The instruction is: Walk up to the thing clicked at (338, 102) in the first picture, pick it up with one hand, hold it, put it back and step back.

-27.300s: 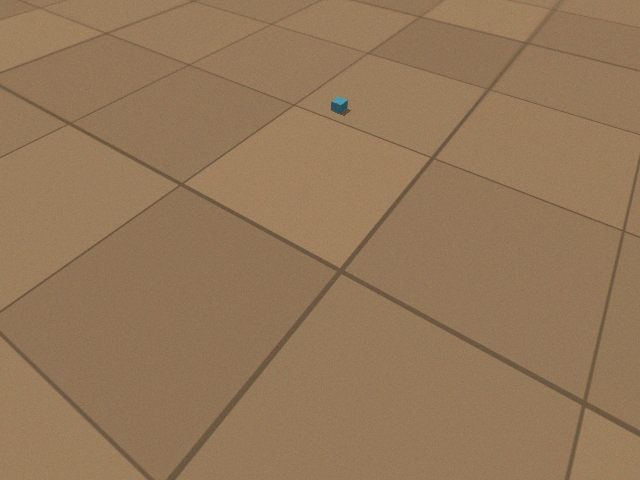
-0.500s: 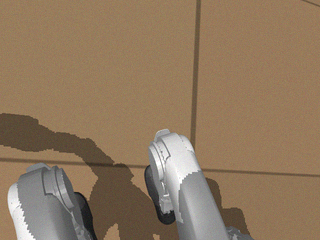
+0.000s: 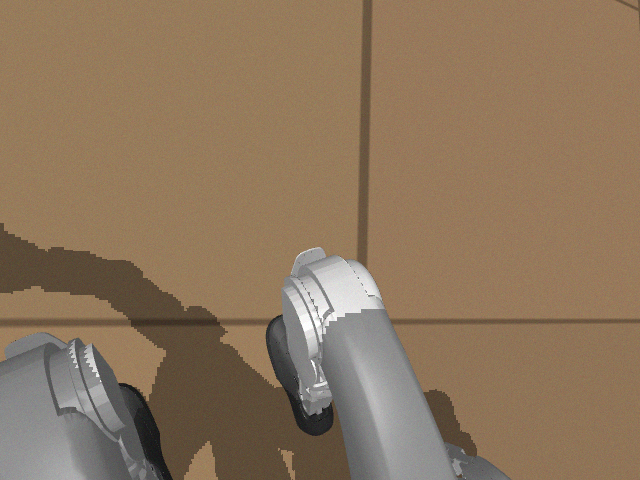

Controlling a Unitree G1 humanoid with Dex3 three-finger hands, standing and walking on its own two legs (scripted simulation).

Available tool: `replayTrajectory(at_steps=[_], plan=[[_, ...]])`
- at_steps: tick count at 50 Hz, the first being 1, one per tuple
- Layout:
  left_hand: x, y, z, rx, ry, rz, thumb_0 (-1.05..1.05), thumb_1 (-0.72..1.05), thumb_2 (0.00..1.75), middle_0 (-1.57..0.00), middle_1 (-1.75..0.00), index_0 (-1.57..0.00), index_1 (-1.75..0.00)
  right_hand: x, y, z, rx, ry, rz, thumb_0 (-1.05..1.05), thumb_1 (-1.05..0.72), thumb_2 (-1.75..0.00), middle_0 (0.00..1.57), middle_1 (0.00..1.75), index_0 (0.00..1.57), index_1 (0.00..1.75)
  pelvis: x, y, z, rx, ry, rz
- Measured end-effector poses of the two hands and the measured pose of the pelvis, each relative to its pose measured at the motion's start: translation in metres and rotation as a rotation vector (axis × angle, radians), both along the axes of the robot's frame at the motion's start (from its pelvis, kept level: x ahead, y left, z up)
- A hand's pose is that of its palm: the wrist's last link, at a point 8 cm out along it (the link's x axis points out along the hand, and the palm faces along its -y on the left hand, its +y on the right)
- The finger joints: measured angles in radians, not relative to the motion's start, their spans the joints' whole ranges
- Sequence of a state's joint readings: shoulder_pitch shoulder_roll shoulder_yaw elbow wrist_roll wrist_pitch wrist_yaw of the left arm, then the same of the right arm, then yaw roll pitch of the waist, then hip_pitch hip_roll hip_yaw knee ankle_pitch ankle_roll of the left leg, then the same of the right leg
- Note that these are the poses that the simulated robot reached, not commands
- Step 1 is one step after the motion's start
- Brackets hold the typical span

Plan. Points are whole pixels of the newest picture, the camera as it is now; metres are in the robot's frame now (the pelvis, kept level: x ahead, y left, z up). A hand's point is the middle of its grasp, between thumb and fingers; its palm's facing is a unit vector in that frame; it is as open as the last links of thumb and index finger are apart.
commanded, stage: rest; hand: left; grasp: from above
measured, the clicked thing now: out of the picture +0.46 +0.36 -0.22
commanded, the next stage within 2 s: open in 1.38 s
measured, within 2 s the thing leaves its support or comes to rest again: rests again in 1.24 s
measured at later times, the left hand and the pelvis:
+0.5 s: hand out of the picture +0.45 +0.35 -0.22, palm faces -0.07 -0.45 -0.89, open 9.6 cm; pelvis +0.00 +0.00 +0.00, yaw -2 degrees
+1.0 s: hand out of the picture +0.46 +0.35 -0.25, palm faces -0.06 -0.45 -0.89, open 9.6 cm; pelvis +0.00 +0.01 +0.00, yaw -4 degrees
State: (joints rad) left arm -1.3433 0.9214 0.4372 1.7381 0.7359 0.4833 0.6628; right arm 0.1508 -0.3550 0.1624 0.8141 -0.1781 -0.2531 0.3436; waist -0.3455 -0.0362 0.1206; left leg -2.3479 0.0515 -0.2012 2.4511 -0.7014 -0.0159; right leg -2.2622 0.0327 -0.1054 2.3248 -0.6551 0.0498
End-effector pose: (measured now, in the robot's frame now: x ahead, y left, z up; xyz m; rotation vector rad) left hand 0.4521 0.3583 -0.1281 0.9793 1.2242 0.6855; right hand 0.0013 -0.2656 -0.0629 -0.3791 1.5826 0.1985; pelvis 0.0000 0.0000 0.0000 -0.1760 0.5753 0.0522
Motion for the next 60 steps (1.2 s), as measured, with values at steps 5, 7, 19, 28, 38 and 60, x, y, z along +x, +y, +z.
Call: replayTrajectory(at_steps=[5, 7, 19, 28, 38, 60], plan=[[0.003, -0.001, -0.007, 0.003, -0.006, 0.008, 0.00, 0.09, 0.39, -0.74, -0.41, -0.77, -0.39, -0.004, 0.003, 0.004, 0.007, 0.016, 0.003, 0.00, -0.91, -0.90, 0.19, 0.29, 0.19, 0.29, 0.000, 0.001, -0.001, -0.008, -0.007, -0.003], [0.003, -0.002, -0.010, 0.000, 0.001, 0.011, 0.00, 0.09, 0.39, -0.75, -0.41, -0.77, -0.39, -0.005, 0.004, 0.005, 0.009, 0.019, 0.002, 0.00, -0.91, -0.90, 0.19, 0.29, 0.19, 0.29, 0.000, 0.001, -0.001, -0.012, -0.009, -0.006], [0.000, -0.004, -0.029, 0.004, 0.019, -0.002, 0.00, 0.09, 0.39, -0.75, -0.41, -0.77, -0.39, -0.009, 0.010, 0.014, 0.011, 0.023, 0.017, 0.00, -0.91, -0.90, 0.19, 0.29, 0.19, 0.29, -0.001, 0.003, -0.002, -0.032, -0.030, -0.014], [-0.002, -0.003, -0.041, 0.000, 0.016, 0.013, 0.00, 0.09, 0.39, -0.75, -0.41, -0.77, -0.39, -0.008, 0.015, 0.020, 0.015, 0.031, 0.036, 0.00, -0.91, -0.90, 0.19, 0.29, 0.19, 0.29, -0.001, 0.004, -0.002, -0.043, -0.036, -0.016], [0.000, -0.003, -0.050, 0.001, 0.008, 0.029, 0.00, 0.09, 0.39, -0.75, -0.41, -0.77, -0.39, -0.004, 0.018, 0.023, 0.024, 0.030, 0.060, 0.00, -0.92, -0.90, 0.19, 0.29, 0.19, 0.29, 0.000, 0.005, -0.001, -0.055, -0.038, -0.021], [0.003, -0.003, -0.065, 0.002, 0.003, 0.030, 0.00, 0.09, 0.39, -0.75, -0.41, -0.77, -0.39, -0.003, 0.025, 0.034, 0.014, 0.038, 0.074, 0.00, -0.92, -0.90, 0.19, 0.29, 0.19, 0.29, 0.000, 0.007, 0.002, -0.073, -0.041, -0.027]])
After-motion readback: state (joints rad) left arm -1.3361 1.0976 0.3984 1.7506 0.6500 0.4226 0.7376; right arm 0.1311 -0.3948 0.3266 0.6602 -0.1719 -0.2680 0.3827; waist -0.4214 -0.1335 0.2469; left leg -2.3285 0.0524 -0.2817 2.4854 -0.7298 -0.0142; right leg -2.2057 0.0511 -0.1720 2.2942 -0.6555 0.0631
